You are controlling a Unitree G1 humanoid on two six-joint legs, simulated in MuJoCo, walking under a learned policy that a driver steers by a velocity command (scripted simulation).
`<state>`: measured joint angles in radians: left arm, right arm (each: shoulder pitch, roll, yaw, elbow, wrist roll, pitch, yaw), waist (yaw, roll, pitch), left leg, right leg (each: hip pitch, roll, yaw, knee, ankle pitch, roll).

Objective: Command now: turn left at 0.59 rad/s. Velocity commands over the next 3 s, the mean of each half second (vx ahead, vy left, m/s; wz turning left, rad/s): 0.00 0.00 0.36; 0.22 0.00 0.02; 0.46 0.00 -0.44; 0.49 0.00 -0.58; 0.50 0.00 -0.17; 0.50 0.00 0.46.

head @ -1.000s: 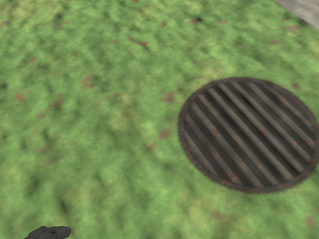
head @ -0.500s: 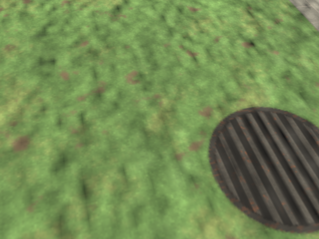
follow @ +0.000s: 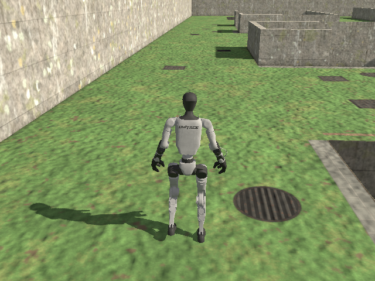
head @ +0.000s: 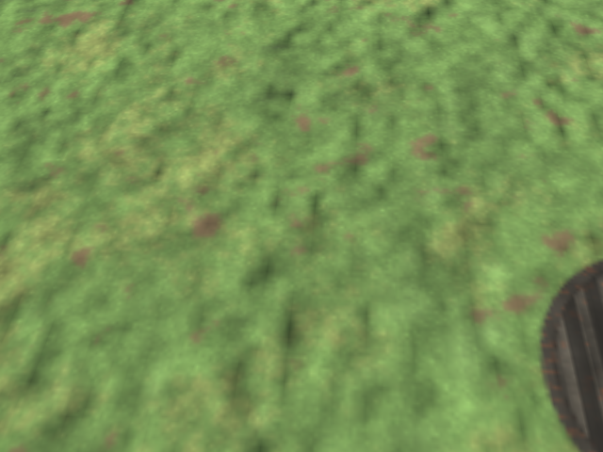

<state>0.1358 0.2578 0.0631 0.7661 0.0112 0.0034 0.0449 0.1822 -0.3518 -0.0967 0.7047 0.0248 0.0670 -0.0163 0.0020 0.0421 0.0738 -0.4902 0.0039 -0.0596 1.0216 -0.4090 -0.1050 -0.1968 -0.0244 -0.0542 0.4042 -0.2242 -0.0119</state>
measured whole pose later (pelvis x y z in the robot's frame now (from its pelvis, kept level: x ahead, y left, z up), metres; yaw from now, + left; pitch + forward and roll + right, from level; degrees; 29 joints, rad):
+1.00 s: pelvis +0.10 +0.07 +0.00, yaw +8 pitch +1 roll +0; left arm 0.18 0.29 0.05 0.81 -0.03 -0.07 -0.02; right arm 0.41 -0.26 -0.05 0.86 0.00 -0.08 0.01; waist -0.05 -0.04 0.01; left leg -0.02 -0.04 0.03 0.28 -0.28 0.05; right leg -0.58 -0.07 0.01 1.02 -0.26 -0.04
